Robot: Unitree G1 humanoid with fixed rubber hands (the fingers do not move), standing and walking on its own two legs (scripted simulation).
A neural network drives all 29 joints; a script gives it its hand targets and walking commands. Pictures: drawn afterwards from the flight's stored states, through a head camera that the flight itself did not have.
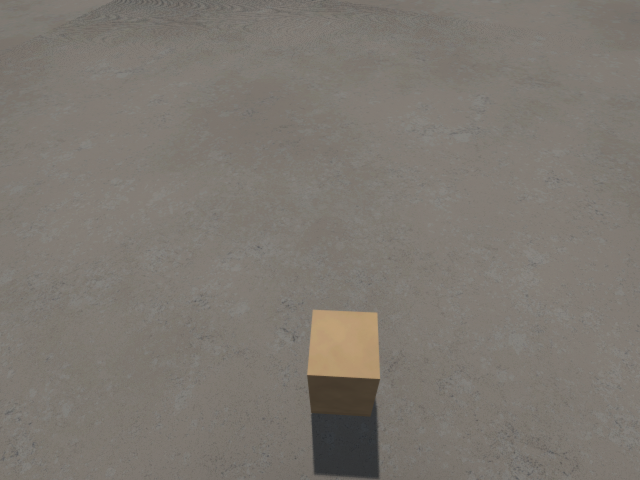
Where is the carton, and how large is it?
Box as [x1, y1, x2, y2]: [307, 310, 379, 416]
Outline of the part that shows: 313,310 307,371 311,412 370,416 379,381 376,313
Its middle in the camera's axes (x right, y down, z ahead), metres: +0.07 +0.36 +1.15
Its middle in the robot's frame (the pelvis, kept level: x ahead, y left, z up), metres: +0.54 -0.03 -0.63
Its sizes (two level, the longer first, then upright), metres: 0.193 0.185 0.298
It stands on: the floor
